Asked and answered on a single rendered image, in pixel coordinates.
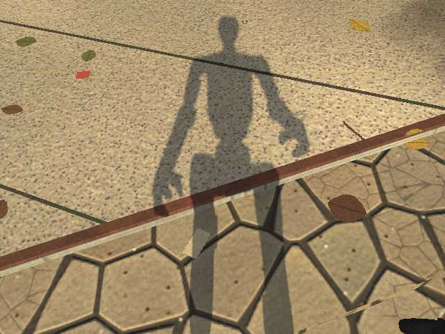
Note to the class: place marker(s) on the robot right hand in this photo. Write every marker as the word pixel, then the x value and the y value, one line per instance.
pixel 422 326

